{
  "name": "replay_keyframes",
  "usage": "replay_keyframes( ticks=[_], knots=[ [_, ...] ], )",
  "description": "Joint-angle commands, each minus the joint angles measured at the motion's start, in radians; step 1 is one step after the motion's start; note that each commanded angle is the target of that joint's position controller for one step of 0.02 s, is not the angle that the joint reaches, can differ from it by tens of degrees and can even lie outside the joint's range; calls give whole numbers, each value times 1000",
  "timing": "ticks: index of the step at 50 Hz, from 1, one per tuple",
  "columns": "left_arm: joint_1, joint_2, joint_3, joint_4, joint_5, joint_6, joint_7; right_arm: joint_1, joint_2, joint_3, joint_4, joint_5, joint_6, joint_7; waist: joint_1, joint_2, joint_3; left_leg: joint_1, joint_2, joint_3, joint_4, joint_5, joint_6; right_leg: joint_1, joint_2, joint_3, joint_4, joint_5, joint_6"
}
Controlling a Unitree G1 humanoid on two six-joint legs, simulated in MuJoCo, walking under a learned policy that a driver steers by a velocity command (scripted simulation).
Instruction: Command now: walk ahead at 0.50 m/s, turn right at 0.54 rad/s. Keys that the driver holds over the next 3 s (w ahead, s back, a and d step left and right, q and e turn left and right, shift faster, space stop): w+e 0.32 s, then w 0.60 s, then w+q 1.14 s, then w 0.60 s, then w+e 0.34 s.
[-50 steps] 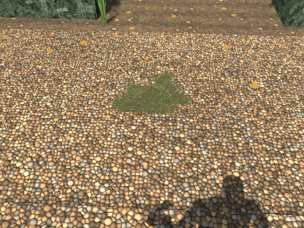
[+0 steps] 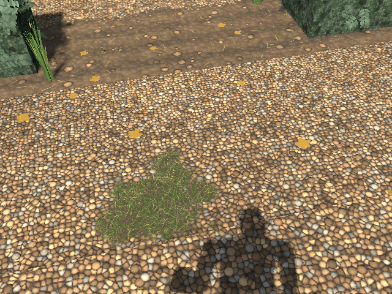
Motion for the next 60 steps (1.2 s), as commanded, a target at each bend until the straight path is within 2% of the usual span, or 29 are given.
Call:
replay_keyframes(
  ticks=[1,7,9,10,11,12,13,14,15,16,18,19,23,27,29,30,31,32,34,36,38,41,46,47,54,57,58,59,60],
  knots=[
    [-176,41,6,-96,11,4,-2,145,-96,-12,25,24,2,-26,-34,50,200,60,299,-192,-69,397,178,-188,-20,-17,-126,-88,10],
    [-189,72,6,-31,18,-8,6,161,-136,-32,67,33,36,-48,-31,-2,164,87,253,-94,74,609,124,24,2,-101,-242,-206,15],
    [31,151,40,52,5,-33,34,140,-191,-44,60,10,48,-22,63,-36,69,-18,223,-54,280,720,85,380,65,-153,-243,-141,-4],
    [232,232,76,107,-11,-48,43,92,-212,-40,47,-24,52,13,163,-55,-13,-239,191,-49,475,709,42,741,99,-168,-171,-48,-49],
    [495,347,115,162,-4,-35,39,228,-92,-14,47,-48,40,55,167,-161,-294,-615,116,-74,824,268,-60,1369,-14,0,203,491,-230],
    [698,361,125,238,-24,-23,26,176,-122,-2,-20,-7,38,96,269,-153,-593,-795,12,-180,1253,-284,-131,1703,-232,321,214,660,-449],
    [761,298,119,262,-15,-21,38,-125,-201,-36,-102,59,23,104,393,-23,-439,-1067,-16,-276,1424,-294,-129,1615,-236,428,61,396,-407],
    [654,279,118,246,-33,-31,52,-318,-194,-37,-179,73,-11,87,385,-3,-216,-1180,48,-332,1378,-265,-107,1338,-201,375,-39,149,-353],
    [466,194,87,180,-26,-25,58,-365,-233,-49,-198,50,-24,67,299,110,-116,-1033,136,-390,1164,-173,-63,997,-178,316,-104,92,-304],
    [319,162,65,129,-21,-37,47,-353,-233,-57,-217,33,-31,40,171,77,-36,-904,150,-391,967,-33,-42,730,-155,273,-140,183,-313],
    [199,109,41,90,-40,-63,29,-283,-115,-35,-194,32,-2,16,57,56,28,-638,184,-375,642,88,-12,275,-145,214,-314,87,-317],
    [180,143,49,86,-44,-77,18,-238,-91,-28,-186,38,15,18,21,8,52,-573,178,-362,557,105,-22,180,-131,231,-361,-35,-317],
    [187,192,76,95,-25,-83,-21,-372,-98,1,-220,47,46,46,63,34,50,-462,138,-329,246,524,12,114,-62,179,-346,-243,-235],
    [251,190,79,97,3,-59,-21,-542,-218,-41,-245,25,27,51,114,8,28,-402,53,-260,252,596,58,204,-7,122,-249,-329,-155],
    [210,215,87,70,3,-63,-19,-429,-288,-78,-209,33,11,39,38,25,0,-165,0,-198,272,542,82,154,42,79,-123,-218,-99],
    [210,194,86,64,11,-72,-26,-225,-355,-105,-149,52,-2,34,-39,114,-91,86,36,-276,247,616,138,83,128,20,109,-238,-27],
    [457,37,49,93,19,-77,-29,-47,-389,-99,-126,59,1,35,9,332,-379,425,304,-661,121,792,384,1,253,-22,450,-832,51],
    [422,67,54,90,-10,-72,-31,99,-334,-80,-88,47,5,51,-55,355,-392,471,417,-1065,-91,459,474,-203,309,42,801,-1116,60],
    [200,125,61,57,-19,-57,32,-164,-250,-70,-116,65,-9,40,8,111,-35,-7,345,-917,-207,-50,321,-262,157,99,809,-862,2],
    [199,79,38,53,23,-51,67,-294,-160,-45,-133,66,-3,14,88,65,-41,-243,320,-805,-258,92,316,-91,61,118,698,-721,-7],
    [183,35,24,46,19,-37,72,-337,-112,-37,-133,64,-11,-6,120,51,-51,-321,274,-678,-310,234,278,-7,30,95,582,-705,13],
    [104,60,32,12,-14,-30,59,-236,-135,-54,-85,53,-35,2,88,69,-19,-289,226,-506,-338,420,265,-27,28,36,395,-572,61],
    [-5,35,33,-31,-4,-5,28,-77,-149,-61,-15,42,-25,65,51,105,29,-303,198,-404,-319,492,263,47,52,-46,177,-348,56],
    [26,46,36,-25,0,-2,23,-49,-136,-60,6,21,-23,68,58,132,34,-299,216,-428,-282,491,270,48,40,-8,242,-290,45],
    [-106,69,61,-124,-2,-37,58,14,-146,-71,-5,26,-12,43,41,142,37,-180,233,-496,-52,645,270,115,97,-99,237,-649,43],
    [339,122,102,-5,-18,-70,89,-205,-232,-116,-104,18,-13,70,275,29,-65,-631,78,-416,450,759,220,805,165,-161,93,-627,-19],
    [519,178,105,40,-13,-84,109,-191,-107,-91,-135,13,-17,84,308,-155,-227,-800,-56,-352,912,128,140,1023,-63,109,42,-339,-223],
    [569,164,74,48,2,-96,80,-138,0,-71,-165,43,-34,94,247,-143,-233,-984,-111,-455,1066,-131,126,984,-287,490,-110,-109,-416],
    [449,140,79,52,24,-105,65,-307,-48,-89,-241,60,-23,86,238,-61,55,-1173,-54,-529,1041,-15,135,738,-352,561,-179,-441,-392]
  ],
)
